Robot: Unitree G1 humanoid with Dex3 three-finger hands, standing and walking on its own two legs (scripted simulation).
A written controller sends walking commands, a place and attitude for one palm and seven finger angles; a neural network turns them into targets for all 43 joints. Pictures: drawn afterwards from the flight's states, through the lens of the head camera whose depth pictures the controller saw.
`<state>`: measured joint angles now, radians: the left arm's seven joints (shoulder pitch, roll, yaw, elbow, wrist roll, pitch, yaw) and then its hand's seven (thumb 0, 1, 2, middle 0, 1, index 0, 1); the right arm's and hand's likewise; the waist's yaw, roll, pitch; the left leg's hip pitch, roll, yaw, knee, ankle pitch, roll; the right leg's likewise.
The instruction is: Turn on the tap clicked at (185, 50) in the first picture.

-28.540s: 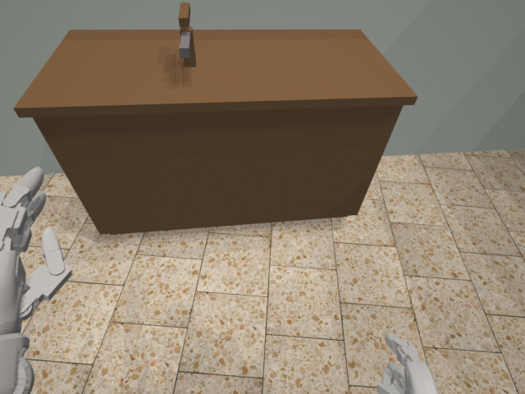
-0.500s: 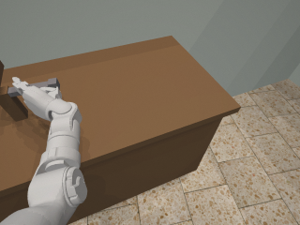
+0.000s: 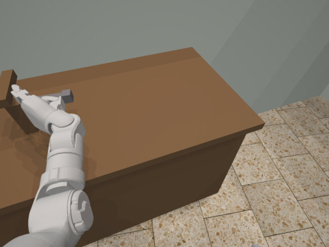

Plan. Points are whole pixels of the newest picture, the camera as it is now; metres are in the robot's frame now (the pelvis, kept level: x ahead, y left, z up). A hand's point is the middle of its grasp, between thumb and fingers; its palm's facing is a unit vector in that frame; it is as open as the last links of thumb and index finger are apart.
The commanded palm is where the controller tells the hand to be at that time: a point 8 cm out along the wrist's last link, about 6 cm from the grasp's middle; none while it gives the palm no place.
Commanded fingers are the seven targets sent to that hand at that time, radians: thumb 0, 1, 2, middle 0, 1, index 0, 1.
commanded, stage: lift the hand up off the lever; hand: left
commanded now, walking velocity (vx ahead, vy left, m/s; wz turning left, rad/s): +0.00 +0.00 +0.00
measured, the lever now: (67, 96) +0.51 +0.29 +0.10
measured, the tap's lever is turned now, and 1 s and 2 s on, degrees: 84 84 84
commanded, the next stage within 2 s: draw the hand back beside the body in 0.92 s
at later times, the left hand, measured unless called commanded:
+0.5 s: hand (65, 93) +0.44 +0.25 +0.16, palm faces +0.84 -0.54 -0.06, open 7.8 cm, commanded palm +0.38 +0.26 +0.17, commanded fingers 0.00 0.90 0.90 -0.15 -0.15 -0.15 -0.15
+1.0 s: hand (57, 93) +0.43 +0.26 +0.17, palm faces +0.83 -0.55 -0.06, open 7.8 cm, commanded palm +0.37 +0.26 +0.18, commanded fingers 0.00 0.90 0.90 -0.15 -0.15 -0.15 -0.15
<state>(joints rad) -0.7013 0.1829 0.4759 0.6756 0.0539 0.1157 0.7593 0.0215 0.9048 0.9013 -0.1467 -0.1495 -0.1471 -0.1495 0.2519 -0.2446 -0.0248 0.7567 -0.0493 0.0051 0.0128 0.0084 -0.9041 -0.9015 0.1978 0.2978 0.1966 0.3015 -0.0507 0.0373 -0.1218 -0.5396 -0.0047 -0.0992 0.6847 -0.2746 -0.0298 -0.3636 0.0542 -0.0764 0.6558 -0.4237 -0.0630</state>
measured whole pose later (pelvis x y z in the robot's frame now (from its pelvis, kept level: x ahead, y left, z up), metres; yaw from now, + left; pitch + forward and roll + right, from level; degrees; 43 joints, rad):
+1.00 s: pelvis +0.00 +0.00 +0.01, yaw +0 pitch +6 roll +0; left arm -0.73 0.17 0.44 0.59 0.03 0.26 0.75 0.02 0.91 0.90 -0.15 -0.15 -0.15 -0.15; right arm 0.19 -0.24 -0.01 0.76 -0.03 -0.04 -0.01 0.01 -0.90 -0.90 0.20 0.30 0.20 0.30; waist -0.02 0.04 -0.10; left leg -0.48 -0.01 -0.09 0.62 -0.25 -0.03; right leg -0.31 0.05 -0.07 0.61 -0.40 -0.06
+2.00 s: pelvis +0.00 +0.02 +0.02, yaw -3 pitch -5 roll +0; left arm 0.24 0.32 0.24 -0.20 -0.10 -0.09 0.07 0.02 0.90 0.90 -0.19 -0.27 -0.19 -0.27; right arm 0.19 -0.23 0.04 0.64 0.01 -0.06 -0.06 0.01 -0.90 -0.90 0.20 0.30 0.20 0.30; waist 0.06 0.06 0.01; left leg -0.18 -0.01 -0.03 0.45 -0.20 0.00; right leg -0.01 0.03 0.00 0.40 -0.31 -0.03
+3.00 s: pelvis -0.03 +0.05 +0.02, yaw -3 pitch +0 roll -2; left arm 0.50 0.39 0.31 -0.50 -0.07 -0.12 0.08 0.02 0.89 0.90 -0.21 -0.30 -0.21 -0.30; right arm 0.18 -0.23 0.02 0.56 0.01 -0.02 -0.09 0.01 -0.90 -0.90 0.20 0.30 0.20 0.30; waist 0.03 0.05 0.04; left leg -0.37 -0.01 -0.03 0.54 -0.17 0.03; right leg -0.20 0.04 -0.01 0.48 -0.28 0.00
